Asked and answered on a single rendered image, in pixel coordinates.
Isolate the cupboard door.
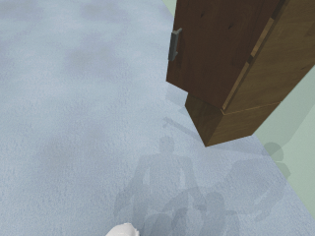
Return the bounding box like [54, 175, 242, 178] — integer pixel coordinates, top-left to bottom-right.
[165, 0, 280, 109]

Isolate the handle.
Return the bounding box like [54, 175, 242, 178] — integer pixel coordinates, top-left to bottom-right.
[167, 28, 182, 61]

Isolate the left robot thigh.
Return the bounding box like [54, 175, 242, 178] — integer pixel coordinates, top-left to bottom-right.
[105, 224, 140, 236]

